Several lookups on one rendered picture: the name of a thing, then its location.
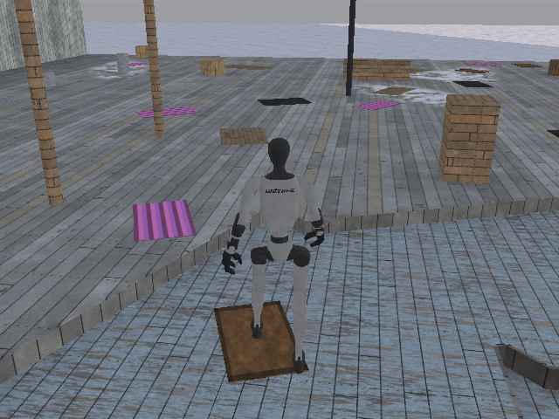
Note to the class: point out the right robot upper arm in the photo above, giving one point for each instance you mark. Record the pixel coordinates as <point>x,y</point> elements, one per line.
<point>307,185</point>

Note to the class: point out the right robot shin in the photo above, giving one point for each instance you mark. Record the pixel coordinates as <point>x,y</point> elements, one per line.
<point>299,330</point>

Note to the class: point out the robot right hand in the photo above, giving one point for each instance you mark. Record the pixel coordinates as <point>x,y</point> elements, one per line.
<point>318,241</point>

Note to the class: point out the robot right forearm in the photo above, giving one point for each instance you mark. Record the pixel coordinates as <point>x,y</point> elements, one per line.
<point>318,226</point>

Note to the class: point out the robot left forearm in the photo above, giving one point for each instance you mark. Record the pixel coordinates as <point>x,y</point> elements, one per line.
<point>235,236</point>

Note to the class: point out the robot left foot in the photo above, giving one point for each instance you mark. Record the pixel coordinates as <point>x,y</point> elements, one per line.
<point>256,331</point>

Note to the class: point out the robot left hand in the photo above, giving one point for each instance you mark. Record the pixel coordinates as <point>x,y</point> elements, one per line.
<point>226,261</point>

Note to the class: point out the left robot upper arm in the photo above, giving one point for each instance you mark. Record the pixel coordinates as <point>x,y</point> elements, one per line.
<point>251,185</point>

